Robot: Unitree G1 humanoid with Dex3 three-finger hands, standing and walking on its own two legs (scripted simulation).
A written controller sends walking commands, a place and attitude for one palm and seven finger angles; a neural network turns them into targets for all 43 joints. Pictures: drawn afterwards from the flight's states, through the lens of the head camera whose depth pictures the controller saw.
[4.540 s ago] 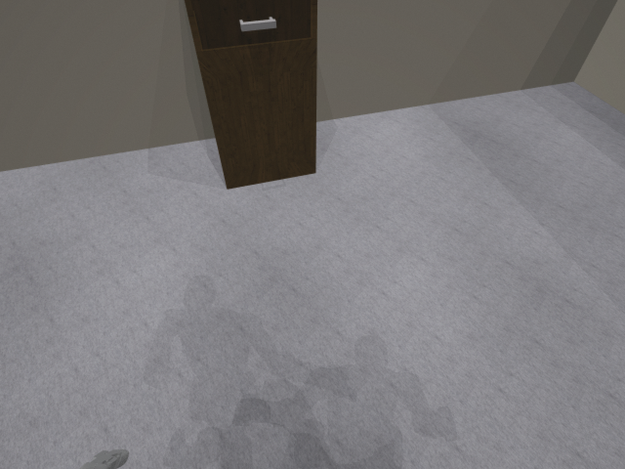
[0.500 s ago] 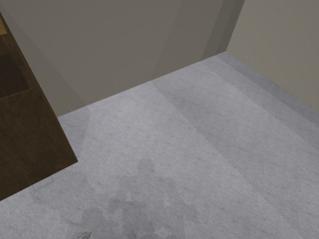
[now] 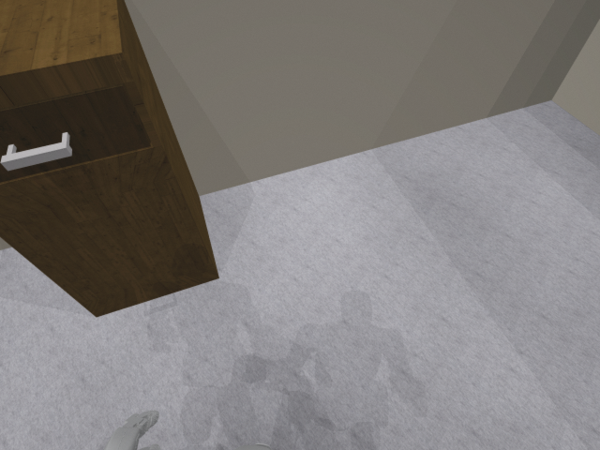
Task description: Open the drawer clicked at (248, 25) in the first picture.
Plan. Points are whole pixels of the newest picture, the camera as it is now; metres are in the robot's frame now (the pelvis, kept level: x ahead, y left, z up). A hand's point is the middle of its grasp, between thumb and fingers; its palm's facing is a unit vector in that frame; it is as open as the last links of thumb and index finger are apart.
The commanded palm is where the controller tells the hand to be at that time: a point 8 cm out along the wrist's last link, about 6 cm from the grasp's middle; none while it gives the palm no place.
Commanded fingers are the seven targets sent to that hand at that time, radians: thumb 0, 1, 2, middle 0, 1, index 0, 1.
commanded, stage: turn to face it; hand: left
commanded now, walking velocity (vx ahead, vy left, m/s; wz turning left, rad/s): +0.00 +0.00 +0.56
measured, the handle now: (38, 149) +0.66 +0.57 -0.01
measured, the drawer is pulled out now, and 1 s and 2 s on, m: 0.00 0.00 0.00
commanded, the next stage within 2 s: take the last steps up to it in 0.42 s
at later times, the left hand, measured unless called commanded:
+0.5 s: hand out of the picture -0.07 +0.22 -0.18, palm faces +0.32 -0.91 -0.26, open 7.4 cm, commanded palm none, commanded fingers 0.00 0.90 0.90 -0.20 -0.30 -0.20 -0.30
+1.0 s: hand out of the picture -0.04 +0.17 -0.14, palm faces +0.43 -0.88 -0.21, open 7.4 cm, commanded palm none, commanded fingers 0.00 0.90 0.90 -0.20 -0.30 -0.20 -0.30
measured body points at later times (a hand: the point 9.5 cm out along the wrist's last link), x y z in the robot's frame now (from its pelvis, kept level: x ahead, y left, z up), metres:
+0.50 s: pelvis -0.02 +0.01 +0.00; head +0.02 +0.04 +0.45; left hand -0.08 +0.27 -0.16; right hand +0.17 -0.20 -0.13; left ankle -0.07 +0.11 -0.73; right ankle -0.01 -0.12 -0.71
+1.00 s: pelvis +0.03 +0.01 +0.02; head +0.03 -0.01 +0.47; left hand -0.06 +0.22 -0.13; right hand +0.13 -0.21 -0.15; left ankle -0.01 +0.16 -0.65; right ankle +0.04 -0.09 -0.73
